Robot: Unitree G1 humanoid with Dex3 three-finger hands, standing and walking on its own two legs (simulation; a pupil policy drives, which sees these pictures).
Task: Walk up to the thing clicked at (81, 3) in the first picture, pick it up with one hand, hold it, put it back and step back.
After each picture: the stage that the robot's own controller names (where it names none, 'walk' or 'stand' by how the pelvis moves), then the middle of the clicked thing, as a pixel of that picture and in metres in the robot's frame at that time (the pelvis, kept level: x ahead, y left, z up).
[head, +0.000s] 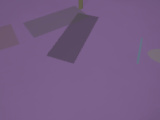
stand; (80, 0) +2.34 +0.04 -0.65
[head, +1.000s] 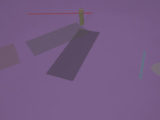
walk; (81, 17) +2.23 +0.23 -0.64
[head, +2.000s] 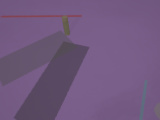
walk; (66, 25) +1.59 +0.34 -0.65
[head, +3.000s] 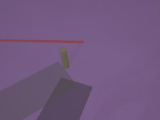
walk; (64, 58) +1.09 +0.27 -0.65
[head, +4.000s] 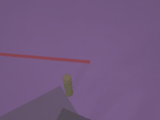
walk; (68, 86) +0.75 +0.19 -0.64
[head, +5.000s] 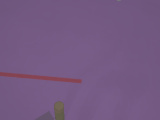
walk; (59, 113) +0.53 +0.15 -0.63
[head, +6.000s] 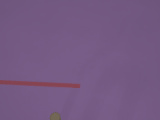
stand; out of the picture +0.44 +0.18 -0.65
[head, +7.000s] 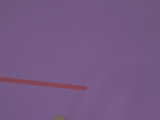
stand; out of the picture +0.41 +0.16 -0.64
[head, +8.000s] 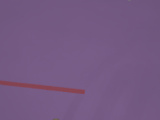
stand; out of the picture +0.40 +0.20 -0.65
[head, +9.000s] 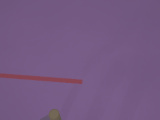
stand; out of the picture +0.42 +0.21 -0.65
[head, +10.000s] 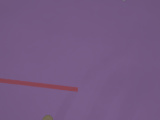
stand; out of the picture +0.42 +0.22 -0.64
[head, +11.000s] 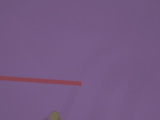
stand; out of the picture +0.42 +0.20 -0.65
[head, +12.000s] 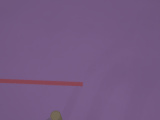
stand; out of the picture +0.43 +0.22 -0.65
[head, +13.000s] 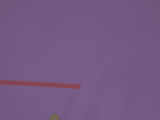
stand; out of the picture +0.42 +0.19 -0.66
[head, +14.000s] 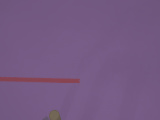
stand; out of the picture +0.41 +0.20 -0.65
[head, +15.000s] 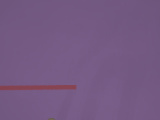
stand; out of the picture +0.38 +0.22 -0.65
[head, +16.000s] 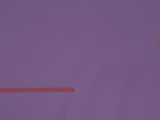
stand; out of the picture +0.39 +0.22 -0.66
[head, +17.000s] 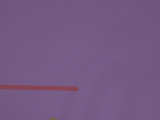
stand; out of the picture +0.41 +0.20 -0.66
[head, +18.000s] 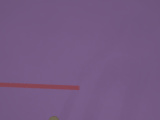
stand; out of the picture +0.41 +0.19 -0.66
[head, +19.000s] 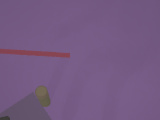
go down; (43, 97) +0.44 +0.21 -0.55
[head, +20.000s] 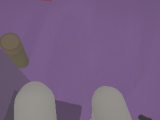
go down; (16, 53) +0.46 +0.29 -0.27
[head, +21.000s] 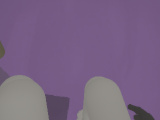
close in; out of the picture +0.45 +0.32 -0.21
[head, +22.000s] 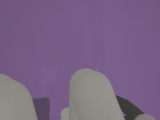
close in; out of the picture +0.40 +0.35 -0.15
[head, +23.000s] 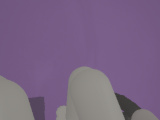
lift; out of the picture +0.37 +0.35 -0.15
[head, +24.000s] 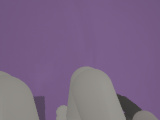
lift; out of the picture +0.35 +0.33 -0.15
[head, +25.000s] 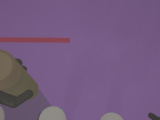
lift; (16, 81) +0.31 +0.21 +0.05
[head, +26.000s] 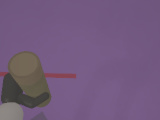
hold; (34, 84) +0.31 +0.16 +0.07
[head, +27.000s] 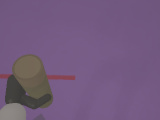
hold; (37, 86) +0.31 +0.16 +0.05
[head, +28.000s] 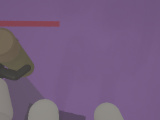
crouch; (15, 58) +0.40 +0.22 -0.03
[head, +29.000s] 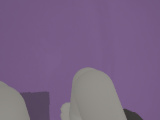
lower; out of the picture +0.40 +0.34 -0.16
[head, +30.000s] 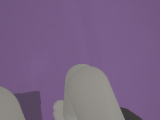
lower; out of the picture +0.40 +0.36 -0.16
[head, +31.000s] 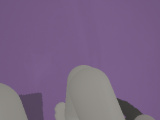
lower; out of the picture +0.39 +0.35 -0.16
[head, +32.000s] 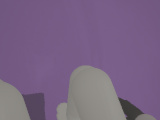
lower; out of the picture +0.38 +0.35 -0.16
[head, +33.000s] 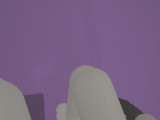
rest; out of the picture +0.37 +0.35 -0.16
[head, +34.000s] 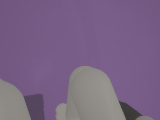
open; out of the picture +0.39 +0.33 -0.16
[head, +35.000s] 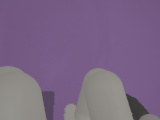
stand; out of the picture +0.39 +0.31 -0.17
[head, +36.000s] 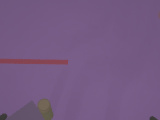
stand; (46, 110) +0.39 +0.20 -0.53
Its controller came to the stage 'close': yes
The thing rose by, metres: 0.69
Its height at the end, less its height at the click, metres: +0.00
